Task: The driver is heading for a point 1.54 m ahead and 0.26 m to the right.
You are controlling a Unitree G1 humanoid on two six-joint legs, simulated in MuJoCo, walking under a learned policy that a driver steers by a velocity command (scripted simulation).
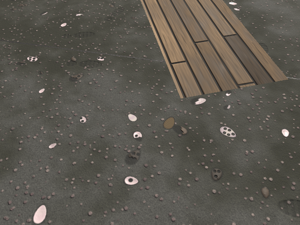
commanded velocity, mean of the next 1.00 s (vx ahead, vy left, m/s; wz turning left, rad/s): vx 0.49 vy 0.00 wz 0.00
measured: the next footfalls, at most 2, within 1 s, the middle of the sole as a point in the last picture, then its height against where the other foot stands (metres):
left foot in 0.24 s outside the picture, level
right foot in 0.80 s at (191, 200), level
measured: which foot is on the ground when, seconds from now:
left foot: up 0.00-0.22, down 0.24-0.82, up 0.84-1.00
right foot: down 0.00-0.26, up 0.28-0.78, down 0.80-1.00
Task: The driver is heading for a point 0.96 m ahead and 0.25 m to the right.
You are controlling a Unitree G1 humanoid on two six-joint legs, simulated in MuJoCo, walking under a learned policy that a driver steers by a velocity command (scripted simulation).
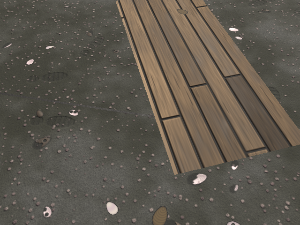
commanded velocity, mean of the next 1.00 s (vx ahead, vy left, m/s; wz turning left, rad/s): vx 0.50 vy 0.00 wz -0.28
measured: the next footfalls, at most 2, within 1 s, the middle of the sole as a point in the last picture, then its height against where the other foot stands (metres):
left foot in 0.34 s outside the picture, level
right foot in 0.92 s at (190, 192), level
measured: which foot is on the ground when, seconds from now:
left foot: up 0.00-0.32, down 0.34-0.92, up 0.94-1.00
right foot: down 0.00-0.36, up 0.38-0.90, down 0.92-1.00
